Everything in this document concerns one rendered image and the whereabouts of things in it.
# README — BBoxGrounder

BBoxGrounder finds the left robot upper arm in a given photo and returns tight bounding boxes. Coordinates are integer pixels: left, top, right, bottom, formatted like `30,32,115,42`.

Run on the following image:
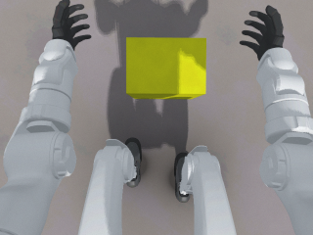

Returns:
0,131,76,235

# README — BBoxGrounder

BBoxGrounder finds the robot right forearm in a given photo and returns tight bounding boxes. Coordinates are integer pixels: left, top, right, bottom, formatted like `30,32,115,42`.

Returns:
256,47,313,146

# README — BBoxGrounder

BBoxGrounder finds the right robot hand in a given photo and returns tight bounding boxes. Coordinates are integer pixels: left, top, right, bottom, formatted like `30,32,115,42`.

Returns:
240,5,285,61

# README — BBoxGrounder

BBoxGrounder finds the right robot thigh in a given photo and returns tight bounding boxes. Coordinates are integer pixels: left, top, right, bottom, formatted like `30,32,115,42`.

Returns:
183,152,237,235

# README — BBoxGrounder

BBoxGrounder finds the left robot hand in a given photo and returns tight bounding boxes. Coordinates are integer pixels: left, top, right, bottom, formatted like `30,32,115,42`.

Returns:
51,0,92,51

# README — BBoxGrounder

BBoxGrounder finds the carton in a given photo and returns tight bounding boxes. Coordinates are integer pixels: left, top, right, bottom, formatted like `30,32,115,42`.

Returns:
126,37,206,100

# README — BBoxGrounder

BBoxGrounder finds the left robot foot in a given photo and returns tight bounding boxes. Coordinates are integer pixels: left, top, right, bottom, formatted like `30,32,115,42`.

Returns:
125,137,142,188

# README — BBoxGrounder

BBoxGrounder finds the right robot upper arm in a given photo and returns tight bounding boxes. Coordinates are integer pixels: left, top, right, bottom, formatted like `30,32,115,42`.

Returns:
259,142,313,235

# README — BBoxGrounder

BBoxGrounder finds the robot left forearm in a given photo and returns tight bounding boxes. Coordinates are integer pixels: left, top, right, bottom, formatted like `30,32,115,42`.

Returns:
3,39,78,175

